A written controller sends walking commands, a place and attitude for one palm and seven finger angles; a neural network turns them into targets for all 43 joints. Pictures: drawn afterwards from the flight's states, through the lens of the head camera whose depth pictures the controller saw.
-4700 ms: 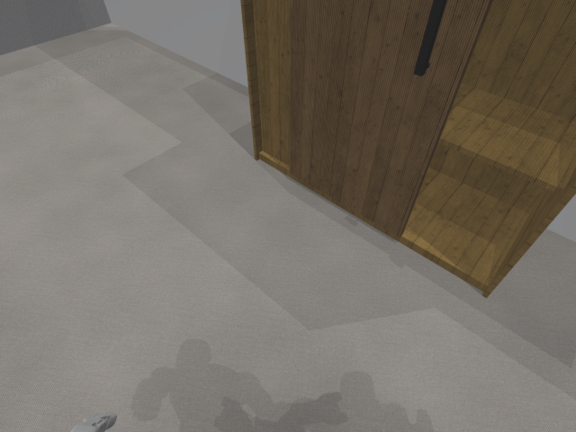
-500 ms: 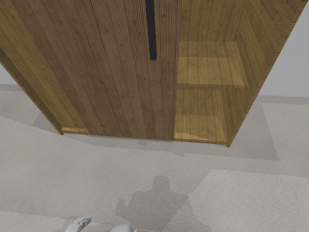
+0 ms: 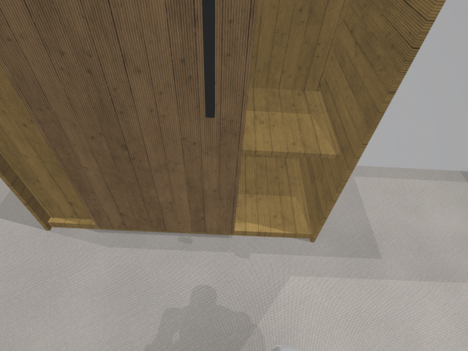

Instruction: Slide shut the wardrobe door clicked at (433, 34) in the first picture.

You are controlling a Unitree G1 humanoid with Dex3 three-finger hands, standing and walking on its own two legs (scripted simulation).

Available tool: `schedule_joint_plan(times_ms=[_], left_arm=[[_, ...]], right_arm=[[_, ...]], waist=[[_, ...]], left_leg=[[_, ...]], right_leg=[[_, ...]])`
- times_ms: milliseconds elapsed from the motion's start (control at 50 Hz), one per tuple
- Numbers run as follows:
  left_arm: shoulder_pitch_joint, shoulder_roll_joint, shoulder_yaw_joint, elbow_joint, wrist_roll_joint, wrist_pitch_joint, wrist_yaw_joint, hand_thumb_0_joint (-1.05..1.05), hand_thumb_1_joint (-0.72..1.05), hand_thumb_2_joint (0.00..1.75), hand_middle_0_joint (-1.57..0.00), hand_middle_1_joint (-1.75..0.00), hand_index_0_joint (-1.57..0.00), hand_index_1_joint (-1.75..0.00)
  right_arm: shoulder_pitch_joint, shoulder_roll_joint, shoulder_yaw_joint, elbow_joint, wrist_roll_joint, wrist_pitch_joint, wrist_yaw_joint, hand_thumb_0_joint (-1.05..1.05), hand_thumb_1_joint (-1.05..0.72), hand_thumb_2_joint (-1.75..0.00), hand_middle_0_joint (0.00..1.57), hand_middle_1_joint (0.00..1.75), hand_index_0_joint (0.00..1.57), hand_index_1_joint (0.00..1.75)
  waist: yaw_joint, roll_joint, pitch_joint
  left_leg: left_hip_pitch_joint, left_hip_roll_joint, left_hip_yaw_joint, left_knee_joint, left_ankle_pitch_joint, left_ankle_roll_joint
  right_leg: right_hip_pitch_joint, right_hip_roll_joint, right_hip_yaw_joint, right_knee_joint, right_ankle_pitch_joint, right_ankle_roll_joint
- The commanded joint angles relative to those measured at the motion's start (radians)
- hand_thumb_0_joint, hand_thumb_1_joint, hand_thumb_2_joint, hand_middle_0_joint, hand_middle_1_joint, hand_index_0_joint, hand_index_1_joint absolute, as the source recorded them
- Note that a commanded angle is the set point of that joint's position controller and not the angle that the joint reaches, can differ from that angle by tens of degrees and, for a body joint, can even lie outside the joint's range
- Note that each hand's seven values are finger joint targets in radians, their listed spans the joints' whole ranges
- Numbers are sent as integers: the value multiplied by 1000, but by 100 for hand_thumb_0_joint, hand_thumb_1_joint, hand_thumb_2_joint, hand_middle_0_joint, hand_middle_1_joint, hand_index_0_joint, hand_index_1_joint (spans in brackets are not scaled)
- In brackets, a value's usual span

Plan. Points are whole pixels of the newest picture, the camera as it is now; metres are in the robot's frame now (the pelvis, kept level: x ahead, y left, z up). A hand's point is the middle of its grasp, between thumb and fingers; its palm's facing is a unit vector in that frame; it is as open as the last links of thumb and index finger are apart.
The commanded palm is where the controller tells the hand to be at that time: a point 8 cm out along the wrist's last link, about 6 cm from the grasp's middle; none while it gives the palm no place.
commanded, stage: take the last steps up to it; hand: left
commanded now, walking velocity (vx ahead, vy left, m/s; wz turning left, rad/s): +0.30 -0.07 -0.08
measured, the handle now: (210, 54) +0.72 +0.10 +0.16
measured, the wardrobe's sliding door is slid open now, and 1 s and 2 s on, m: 0.38 0.38 0.38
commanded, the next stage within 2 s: come to a stop and stand still in 0.48 s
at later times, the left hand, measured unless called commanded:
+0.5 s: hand (190, 338) +0.18 +0.09 -0.17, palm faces +0.03 -0.98 -0.19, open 7.2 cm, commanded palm none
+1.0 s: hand (185, 294) +0.27 +0.12 -0.18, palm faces +0.05 -0.96 -0.26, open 7.4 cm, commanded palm none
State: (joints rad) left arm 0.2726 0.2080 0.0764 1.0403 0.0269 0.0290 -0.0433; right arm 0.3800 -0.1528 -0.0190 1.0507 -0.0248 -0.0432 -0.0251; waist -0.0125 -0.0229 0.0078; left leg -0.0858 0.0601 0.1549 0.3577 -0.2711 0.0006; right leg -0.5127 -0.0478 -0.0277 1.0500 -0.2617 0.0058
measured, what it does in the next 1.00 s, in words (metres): walks ahead: right foot, then left foot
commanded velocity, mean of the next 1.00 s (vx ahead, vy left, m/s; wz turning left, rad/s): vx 0.03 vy -0.02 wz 0.01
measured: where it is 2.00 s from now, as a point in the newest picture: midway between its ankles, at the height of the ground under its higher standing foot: outside the picture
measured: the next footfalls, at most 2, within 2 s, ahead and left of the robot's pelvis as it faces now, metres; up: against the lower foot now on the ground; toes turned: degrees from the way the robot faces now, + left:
right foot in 0.20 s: +0.16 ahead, -0.16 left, +0.00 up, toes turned -10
left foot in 0.66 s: +0.34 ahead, +0.03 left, +0.00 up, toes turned +7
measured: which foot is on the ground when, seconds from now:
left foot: down 0.00-0.22, up 0.24-0.64, down 0.66-1.00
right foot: up 0.00-0.18, down 0.20-0.70, up 0.72-1.00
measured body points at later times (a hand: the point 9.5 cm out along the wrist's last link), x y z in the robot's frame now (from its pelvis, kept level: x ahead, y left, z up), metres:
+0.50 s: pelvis +0.16 -0.08 +0.00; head +0.18 -0.09 +0.45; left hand +0.18 +0.14 -0.15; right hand +0.21 -0.32 -0.16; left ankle +0.21 +0.05 -0.69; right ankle +0.13 -0.15 -0.75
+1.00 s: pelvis +0.23 -0.08 -0.01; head +0.27 -0.09 +0.43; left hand +0.27 +0.17 -0.16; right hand +0.32 -0.32 -0.17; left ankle +0.30 +0.03 -0.75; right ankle +0.21 -0.22 -0.70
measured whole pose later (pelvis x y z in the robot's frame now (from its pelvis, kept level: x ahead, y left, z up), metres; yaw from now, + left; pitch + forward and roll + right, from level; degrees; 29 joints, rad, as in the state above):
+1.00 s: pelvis +0.23 -0.08 -0.01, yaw -1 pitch -1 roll +0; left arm 0.20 0.20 0.06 1.01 0.01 0.04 0.04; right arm 0.08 -0.18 -0.06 1.01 -0.02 0.04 -0.02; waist 0.02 0.01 0.11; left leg -0.34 0.06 0.14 0.51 -0.16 0.03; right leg -0.39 -0.05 -0.01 0.92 -0.47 0.02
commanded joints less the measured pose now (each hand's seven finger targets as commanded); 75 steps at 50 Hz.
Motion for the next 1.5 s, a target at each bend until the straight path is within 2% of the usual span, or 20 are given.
schedule_joint_plan(times_ms=[0, 80, 160, 200, 220, 260, 320, 540, 600, 640, 680, 780, 960, 1000, 1020, 1060, 1120, 1160, 1200, 1480], left_arm=[[-131, 10, -8, -86, 0, -31, 2, 0, 90, 90, -20, -30, -20, -30], [-193, 3, -14, -84, -4, -45, 2, 0, 90, 90, -20, -30, -20, -30], [74, 59, 11, 20, 0, -73, 12, 0, 90, 90, -20, -30, -20, -30], [313, 240, 48, 78, -8, -84, 38, 0, 90, 90, -20, -30, -20, -30], [283, 231, 43, 78, -17, -86, 45, 0, 90, 90, -20, -30, -20, -30], [106, 109, 11, 35, -14, -88, 53, 0, 90, 90, -20, -30, -20, -30], [26, 24, -14, 10, -4, -103, 60, 0, 90, 90, -20, -30, -20, -30], [131, 62, -25, 63, -4, -109, 66, 0, 90, 90, -20, -30, -20, -30], [99, 52, -31, 70, -9, -92, 79, 0, 90, 90, -20, -30, -20, -30], [144, 9, -50, 71, -22, -76, 91, 0, 90, 90, -20, -30, -20, -30], [205, 3, -56, 71, -33, -54, 104, 0, 90, 90, -20, -30, -20, -30], [114, 27, -22, 30, -17, -3, 98, 0, 90, 90, -20, -30, -20, -30], [89, 2, -10, -40, -9, 14, 80, 0, 90, 90, -20, -30, -20, -30], [182, 113, -24, -103, -7, -4, 70, 0, 90, 90, -20, -30, -20, -30], [92, 185, -21, -146, 15, -11, 83, 0, 90, 90, -20, -30, -20, -30], [-64, 202, -15, -222, 16, -15, 85, 0, 90, 90, -20, -30, -20, -30], [-132, 158, -1, -257, 12, -27, 102, 0, 90, 90, -20, -30, -20, -30], [-90, 157, -5, -244, 7, -24, 101, 0, 90, 90, -20, -30, -20, -30], [-18, 105, -21, -227, -13, -22, 90, 0, 90, 90, -20, -30, -20, -30], [18, 83, -35, -119, -10, -49, 82, 0, 90, 90, -20, -30, -20, -30]], right_arm=[[102, -143, -39, 6, -3, -26, -11, 0, -90, -90, 20, 30, 20, 30], [120, -152, -50, 37, -12, -16, -3, 0, -90, -90, 20, 30, 20, 30], [64, -147, -53, 45, 1, -12, 5, 0, -90, -90, 20, 30, 20, 30], [23, -52, -26, -20, 19, -15, 17, 0, -90, -90, 20, 30, 20, 30], [-45, -82, -34, -26, 17, -7, 18, 0, -90, -90, 20, 30, 20, 30], [-84, -73, -47, -15, 7, -7, 19, 0, -90, -90, 20, 30, 20, 30], [6, -21, -41, 26, -4, 20, 23, 0, -90, -90, 20, 30, 20, 30], [-228, -38, -26, -57, 4, 12, 42, 0, -90, -90, 20, 30, 20, 30], [-167, -41, -13, -27, 2, 6, 22, 0, -90, -90, 20, 30, 20, 30], [-37, -122, -21, 10, -3, -4, 1, 0, -90, -90, 20, 30, 20, 30], [-46, -183, -27, 16, 24, 12, -21, 0, -90, -90, 20, 30, 20, 30], [-202, -172, -51, -38, 15, 55, -32, 0, -90, -90, 20, 30, 20, 30], [-289, -184, -73, -93, -5, 72, 0, 0, -90, -90, 20, 30, 20, 30], [-341, -203, -85, -202, -2, 67, 3, 0, -90, -90, 20, 30, 20, 30], [-249, -99, -69, -209, 5, 74, 12, 0, -90, -90, 20, 30, 20, 30], [-194, -93, -81, -208, 4, 89, 25, 0, -90, -90, 20, 30, 20, 30], [-163, -112, -72, -229, 8, 64, 18, 0, -90, -90, 20, 30, 20, 30], [-110, -82, -59, -206, 10, 48, 14, 0, -90, -90, 20, 30, 20, 30], [-119, -141, -53, -196, -1, 30, 14, 0, -90, -90, 20, 30, 20, 30], [-61, -92, -30, -71, 3, 38, 11, 0, -90, -90, 20, 30, 20, 30]], waist=[[-37, 146, 113], [-60, 192, 113], [76, 72, -18], [154, -302, -140], [157, -293, -125], [73, -79, 17], [-9, -66, 45], [31, -71, 78], [-9, -39, 56], [-32, 79, -87], [1, 279, -128], [16, 86, -70], [31, 220, -61], [113, -60, -56], [42, -325, -30], [-26, -107, -31], [-35, -207, 40], [-34, -95, 15], [12, 149, 17], [-7, -7, 44]], left_leg=[[53, 252, -139, -191, 176, 130], [18, 253, -110, -141, 212, 123], [-130, 170, -13, 177, 256, 52], [-544, -3, 3, 723, -349, 7], [-566, 30, -122, 859, -306, 28], [-568, 93, -152, 896, -114, 25], [-450, 97, -114, 776, -20, -4], [-412, 33, -49, 368, 26, 8], [-225, -8, -43, 192, 155, 8], [113, 140, -168, 167, 908, 76], [115, 332, -326, 84, 1318, 221], [3, 294, -236, 37, 946, 219], [-223, 241, -234, -52, 148, 161], [-355, 93, -154, 221, -166, 32], [-423, -65, -72, 445, -204, -15], [-324, -61, -126, 676, -151, -13], [-366, -21, -148, 582, -171, 7], [-226, -40, -110, 264, -35, 7], [-172, 78, -271, 111, 230, 64], [-186, 9, -188, 80, -32, 24]], right_leg=[[-135, -55, -33, -149, 7, 19], [-2, -31, -94, -352, -46, 4], [463, 17, -118, -571, 58, -40], [764, -386, 472, -784, -93, -192], [655, -386, 498, -840, -128, -192], [455, -324, 318, -854, -102, -181], [316, -242, 72, -865, 179, -154], [448, -229, 10, -797, 532, -174], [435, -179, -42, -651, 692, -123], [288, -68, -83, -427, 449, -18], [235, 5, -29, -205, -332, 19], [123, -4, 48, 3, -290, 24], [229, -2, -13, -219, -200, 6], [251, -29, 86, -630, -107, -7], [216, -194, 333, -785, -123, -70], [51, -202, 316, -767, -229, -151], [132, -197, 209, -663, 137, -172], [166, -153, 165, -563, 189, -134], [143, -22, 65, -491, 40, -42], [199, -65, 140, -738, -153, -48]])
